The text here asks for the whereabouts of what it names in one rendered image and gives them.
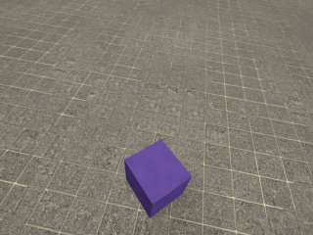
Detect carton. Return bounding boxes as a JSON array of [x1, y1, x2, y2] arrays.
[[124, 139, 192, 218]]

